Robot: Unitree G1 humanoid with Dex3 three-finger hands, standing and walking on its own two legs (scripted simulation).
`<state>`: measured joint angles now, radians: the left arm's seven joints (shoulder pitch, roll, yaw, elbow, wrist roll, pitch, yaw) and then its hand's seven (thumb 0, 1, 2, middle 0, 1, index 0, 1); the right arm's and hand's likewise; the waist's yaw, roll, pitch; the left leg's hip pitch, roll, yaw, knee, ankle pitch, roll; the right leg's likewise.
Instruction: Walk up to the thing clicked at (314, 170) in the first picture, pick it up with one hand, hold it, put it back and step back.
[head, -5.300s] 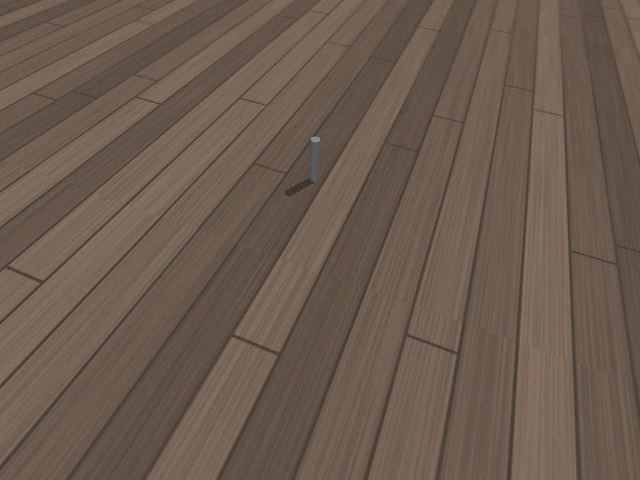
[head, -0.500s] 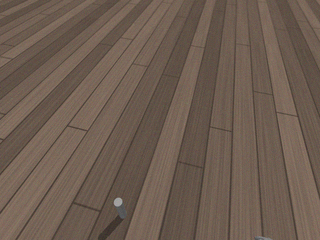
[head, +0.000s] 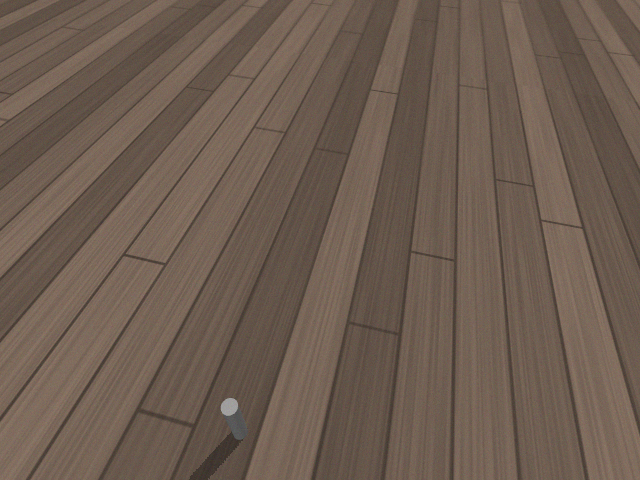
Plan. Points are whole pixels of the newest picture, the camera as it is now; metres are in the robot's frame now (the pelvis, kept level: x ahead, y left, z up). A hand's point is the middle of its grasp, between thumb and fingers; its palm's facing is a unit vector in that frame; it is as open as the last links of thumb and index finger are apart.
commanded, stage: walk up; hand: left
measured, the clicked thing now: (235, 420) +0.38 +0.21 -0.67
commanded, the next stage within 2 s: stand in 0.14 s
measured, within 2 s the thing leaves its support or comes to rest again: neither
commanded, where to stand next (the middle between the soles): +0.03 +0.00 m, yaw +0 degrees
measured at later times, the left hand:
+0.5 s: hand out of the picture +0.08 +0.26 -0.16, palm faces -0.01 -0.94 -0.34, open 7.4 cm
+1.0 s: hand out of the picture +0.09 +0.25 -0.16, palm faces -0.01 -0.94 -0.34, open 7.4 cm
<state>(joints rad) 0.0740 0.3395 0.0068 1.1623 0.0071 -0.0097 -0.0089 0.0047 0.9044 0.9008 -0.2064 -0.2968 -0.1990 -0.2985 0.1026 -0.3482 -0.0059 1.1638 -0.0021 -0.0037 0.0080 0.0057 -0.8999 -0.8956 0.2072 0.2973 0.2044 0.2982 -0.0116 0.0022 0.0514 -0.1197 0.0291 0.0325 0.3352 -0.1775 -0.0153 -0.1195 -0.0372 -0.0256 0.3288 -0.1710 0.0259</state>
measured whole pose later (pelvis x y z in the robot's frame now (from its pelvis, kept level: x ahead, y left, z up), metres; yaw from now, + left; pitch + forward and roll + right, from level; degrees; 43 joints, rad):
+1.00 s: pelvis +0.02 +0.00 +0.00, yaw +1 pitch -2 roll +0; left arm 0.10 0.35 0.00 1.14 0.01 -0.01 0.00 0.00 0.90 0.90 -0.21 -0.30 -0.20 -0.30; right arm 0.09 -0.35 0.00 1.14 0.00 -0.01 0.00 0.01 -0.90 -0.90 0.21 0.30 0.20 0.30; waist 0.00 0.00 0.05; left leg -0.09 0.03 0.02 0.31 -0.19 -0.02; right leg -0.09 -0.04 -0.04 0.31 -0.19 0.02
